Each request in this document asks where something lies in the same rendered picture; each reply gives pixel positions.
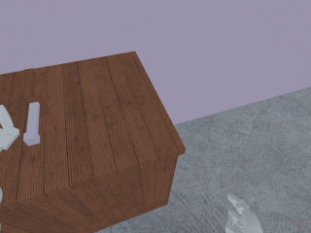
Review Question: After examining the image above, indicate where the left robot hand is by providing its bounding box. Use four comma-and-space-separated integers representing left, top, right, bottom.
0, 105, 19, 151

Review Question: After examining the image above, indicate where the counter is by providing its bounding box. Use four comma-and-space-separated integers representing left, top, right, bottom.
0, 51, 186, 233

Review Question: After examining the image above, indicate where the right robot hand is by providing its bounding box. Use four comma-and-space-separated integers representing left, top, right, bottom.
225, 193, 263, 233

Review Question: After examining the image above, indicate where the tap lever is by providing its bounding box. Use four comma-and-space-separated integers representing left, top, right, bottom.
23, 102, 40, 146

